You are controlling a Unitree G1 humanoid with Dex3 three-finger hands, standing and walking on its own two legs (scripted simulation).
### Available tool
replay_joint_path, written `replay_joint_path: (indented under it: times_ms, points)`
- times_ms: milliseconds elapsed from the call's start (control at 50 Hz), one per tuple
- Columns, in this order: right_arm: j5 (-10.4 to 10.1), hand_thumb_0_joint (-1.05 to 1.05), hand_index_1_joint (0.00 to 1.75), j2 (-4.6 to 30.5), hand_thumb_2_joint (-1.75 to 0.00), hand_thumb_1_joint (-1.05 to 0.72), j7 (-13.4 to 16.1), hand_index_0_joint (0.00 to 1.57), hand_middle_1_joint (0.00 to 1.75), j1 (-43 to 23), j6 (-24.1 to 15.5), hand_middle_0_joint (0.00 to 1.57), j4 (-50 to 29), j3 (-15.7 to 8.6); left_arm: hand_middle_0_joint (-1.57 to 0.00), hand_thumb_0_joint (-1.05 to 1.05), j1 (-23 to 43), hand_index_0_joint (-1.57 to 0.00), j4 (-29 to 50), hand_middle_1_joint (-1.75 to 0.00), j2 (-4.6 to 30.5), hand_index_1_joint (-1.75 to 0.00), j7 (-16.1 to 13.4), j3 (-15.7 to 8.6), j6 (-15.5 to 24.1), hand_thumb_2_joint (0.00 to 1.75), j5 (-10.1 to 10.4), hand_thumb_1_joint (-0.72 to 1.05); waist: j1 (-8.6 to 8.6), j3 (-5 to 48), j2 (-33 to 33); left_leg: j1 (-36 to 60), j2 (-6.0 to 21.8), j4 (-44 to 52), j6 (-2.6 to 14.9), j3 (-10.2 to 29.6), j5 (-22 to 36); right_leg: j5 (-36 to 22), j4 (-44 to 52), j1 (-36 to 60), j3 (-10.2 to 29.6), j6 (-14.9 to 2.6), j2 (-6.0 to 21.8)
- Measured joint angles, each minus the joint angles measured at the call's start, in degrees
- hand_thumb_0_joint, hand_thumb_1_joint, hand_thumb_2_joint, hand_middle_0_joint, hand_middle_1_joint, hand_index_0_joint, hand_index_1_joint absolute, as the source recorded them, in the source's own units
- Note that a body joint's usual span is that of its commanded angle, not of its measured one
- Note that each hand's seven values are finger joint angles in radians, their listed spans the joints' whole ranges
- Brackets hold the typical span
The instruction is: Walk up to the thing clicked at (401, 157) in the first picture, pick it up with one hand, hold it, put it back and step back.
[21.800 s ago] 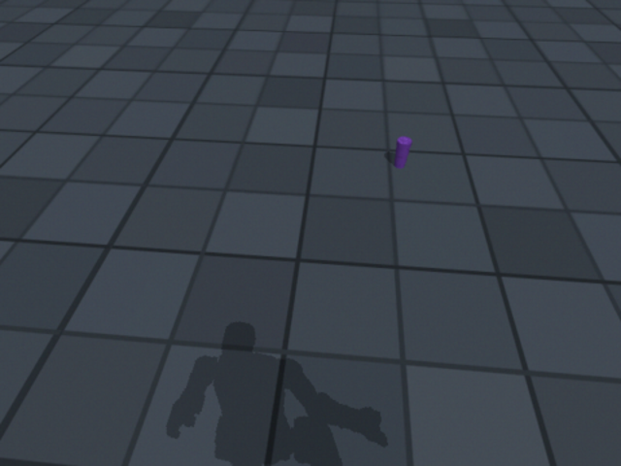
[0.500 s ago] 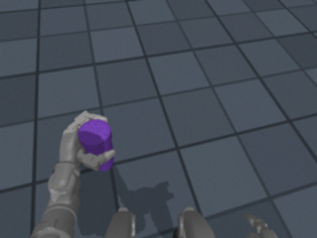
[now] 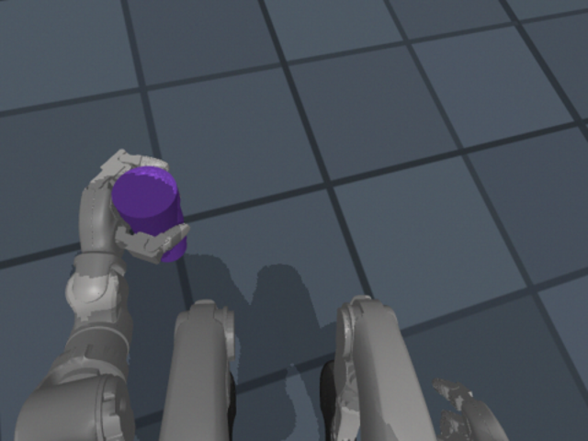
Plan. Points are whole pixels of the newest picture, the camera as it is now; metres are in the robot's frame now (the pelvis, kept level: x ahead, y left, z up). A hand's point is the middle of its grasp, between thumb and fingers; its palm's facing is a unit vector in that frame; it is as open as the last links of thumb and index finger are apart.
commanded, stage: crouch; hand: left
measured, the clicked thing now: (158, 222) +0.42 +0.19 -0.07
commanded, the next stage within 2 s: lower in 0.92 s
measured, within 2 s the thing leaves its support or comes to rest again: neither
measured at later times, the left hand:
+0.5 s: hand (174, 221) +0.45 +0.19 -0.16, palm faces +0.03 -1.00 -0.01, open 10.2 cm
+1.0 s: hand (178, 231) +0.45 +0.19 -0.22, palm faces +0.00 -1.00 -0.02, open 10.2 cm
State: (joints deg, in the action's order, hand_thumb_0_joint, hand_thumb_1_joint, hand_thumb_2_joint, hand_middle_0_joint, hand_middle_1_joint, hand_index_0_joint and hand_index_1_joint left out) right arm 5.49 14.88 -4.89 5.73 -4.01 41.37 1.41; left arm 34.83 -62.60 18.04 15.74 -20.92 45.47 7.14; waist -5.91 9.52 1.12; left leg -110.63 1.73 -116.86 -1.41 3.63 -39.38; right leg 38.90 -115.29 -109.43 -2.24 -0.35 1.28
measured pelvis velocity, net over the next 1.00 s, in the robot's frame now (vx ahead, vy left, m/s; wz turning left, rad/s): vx -0.02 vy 0.01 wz -0.11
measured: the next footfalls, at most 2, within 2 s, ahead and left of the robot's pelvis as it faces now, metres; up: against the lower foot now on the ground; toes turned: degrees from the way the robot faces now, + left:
none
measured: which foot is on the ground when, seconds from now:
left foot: down 0.00-1.00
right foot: down 0.00-1.00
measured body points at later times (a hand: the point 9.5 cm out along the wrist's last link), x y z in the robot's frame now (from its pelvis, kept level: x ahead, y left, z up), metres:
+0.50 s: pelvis -0.02 +0.01 -0.11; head +0.20 +0.06 +0.29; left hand +0.44 +0.24 -0.16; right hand +0.05 -0.27 -0.22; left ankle +0.08 +0.13 -0.41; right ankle +0.08 -0.12 -0.41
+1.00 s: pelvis -0.02 +0.01 -0.14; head +0.21 +0.09 +0.24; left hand +0.45 +0.25 -0.22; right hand +0.07 -0.27 -0.23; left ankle +0.08 +0.13 -0.41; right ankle +0.08 -0.12 -0.41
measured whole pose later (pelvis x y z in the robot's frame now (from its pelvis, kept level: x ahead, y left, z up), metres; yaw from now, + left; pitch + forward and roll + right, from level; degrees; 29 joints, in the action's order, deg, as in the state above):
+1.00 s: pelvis -0.02 +0.01 -0.14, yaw -6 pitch +25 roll -9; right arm 10.9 18.3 -7.5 1.6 0.3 40.2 10.6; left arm 39.7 -66.6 30.7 12.1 -24.8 47.1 4.1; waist -11.9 -3.5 4.7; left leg -130.0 0.9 -143.9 -1.0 10.9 -39.7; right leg 37.1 -136.8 -125.2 -7.0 1.5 0.0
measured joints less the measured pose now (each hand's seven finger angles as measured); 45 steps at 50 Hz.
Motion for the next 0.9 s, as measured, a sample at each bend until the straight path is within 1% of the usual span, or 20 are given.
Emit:
replay_joint_path:
  times_ms: [60,100,160,220,280,440,560,680,840,900]
  points:
    - [0.53,0.01,0.3,0.26,-0.91,-0.9,-0.24,0.2,0.3,-0.49,0.3,0.2,0.21,0.01,-0.8,0.05,1.12,-0.65,-0.39,-1.07,1.15,-1.05,-0.74,-1.33,0.5,1.1,-0.82,-0.36,-0.63,-1.04,0.22,-3.61,-0.15,-3.96,-0.1,0.42,0.08,-0.13,-3.78,-3.47,-0.15,-0.03,0.02]
    - [0.7,0.01,0.3,0.37,-0.91,-0.9,-0.34,0.2,0.3,-0.55,0.56,0.2,0.5,0.04,-0.8,0.05,1.87,-0.65,-0.93,-1.06,1.8,-1.05,-1.25,-1.99,0.73,1.1,-1.02,-0.36,-0.91,-1.62,0.34,-5.65,-0.24,-6.19,-0.11,0.59,0.22,-0.31,-5.92,-5.45,-0.18,0.0,0.04]
    - [0.87,0.01,0.3,0.53,-0.91,-0.91,-0.38,0.2,0.3,-0.47,0.9,0.2,1.18,0.34,-0.8,0.05,3.07,-0.65,-2.44,-1.06,2.89,-1.05,-1.66,-2.23,0.61,1.1,-1.21,-0.36,-1.36,-2.31,0.39,-8.27,-0.4,-9.03,0.0,0.78,0.48,-0.59,-8.63,-7.94,-0.16,0.15,0.06]
    - [1.05,0.01,0.3,0.61,-0.91,-0.91,-0.44,0.2,0.3,-0.29,1.12,0.2,1.82,0.79,-0.8,0.05,4.31,-0.65,-3.87,-1.07,4.04,-1.05,-1.74,-1.87,0.22,1.1,-1.7,-0.36,-1.85,-3.18,0.42,-10.36,-0.48,-11.5,0.16,1.0,0.68,-0.87,-10.85,-9.86,-0.21,0.35,0.02]
    - [1.26,0.01,0.3,0.67,-0.91,-0.91,-0.54,0.2,0.3,-0.07,1.44,0.2,2.12,1.49,-0.8,0.05,5.45,-0.65,-4.75,-1.07,4.8,-1.05,-1.88,-2.07,-0.09,1.1,-2.04,-0.36,-2.44,-4.15,0.49,-12.07,-0.47,-13.72,0.34,1.39,0.72,-1.1,-12.65,-11.32,-0.43,0.59,-0.12]
    - [2.04,0.01,0.3,0.96,-0.91,-0.9,-1.06,0.2,0.3,0.45,2.48,0.2,1.88,3.59,-0.8,0.05,6.95,-0.65,-5.4,-1.07,6.76,-1.05,-2.81,-3.96,0.05,1.1,-3.14,-0.36,-4.26,-6.2,0.89,-15.49,-0.51,-18.38,0.4,2.72,0.39,-1.23,-16.21,-14.04,-1.35,0.88,-0.42]
    - [2.77,0.01,0.3,1.68,-0.91,-0.91,-1.56,0.2,0.3,-0.03,3.23,0.2,1.05,5.02,-0.8,0.05,6.29,-0.65,-5.04,-1.06,8.35,-1.05,-2.72,-5.12,0.21,1.1,-3.16,-0.36,-5.05,-8.06,1.2,-17.14,-0.59,-21.11,0.25,3.9,0.2,-1.37,-18.23,-15.32,-2.24,0.94,-0.62]
    - [3.53,0.01,0.3,2.33,-0.91,-0.91,-1.83,0.2,0.3,-1.21,3.63,0.2,0.72,6.04,-0.8,0.05,5.43,-0.65,-4.36,-1.06,9.65,-1.04,-2.58,-5.22,0.42,1.1,-3.08,-0.36,-5.13,-9.72,1.85,-18.33,-0.66,-23.34,0.11,5.07,0.12,-1.66,-19.72,-16.15,-3.13,1.01,-0.84]
    - [4.49,0.01,0.3,2.96,-0.91,-0.91,-2.17,0.2,0.3,-2.83,3.86,0.2,0.26,7.65,-0.8,0.05,5.31,-0.65,-4.54,-1.06,11.07,-1.04,-2.77,-4.53,1.06,1.1,-2.46,-0.36,-5.41,-11.21,2.7,-19.11,-0.82,-25.61,0.25,6.29,-0.21,-1.63,-20.99,-16.21,-4.04,1.42,-1.05]
    - [4.85,0.01,0.3,3.08,-0.91,-0.91,-2.31,0.2,0.3,-3.36,3.98,0.2,-0.24,8.25,-0.8,0.05,5.22,-0.65,-4.35,-1.06,11.64,-1.04,-3.03,-4.33,1.35,1.1,-2.64,-0.36,-5.66,-11.86,3.06,-19.21,-0.84,-26.28,0.35,6.7,-0.33,-1.64,-21.24,-16.02,-4.36,1.61,-1.16]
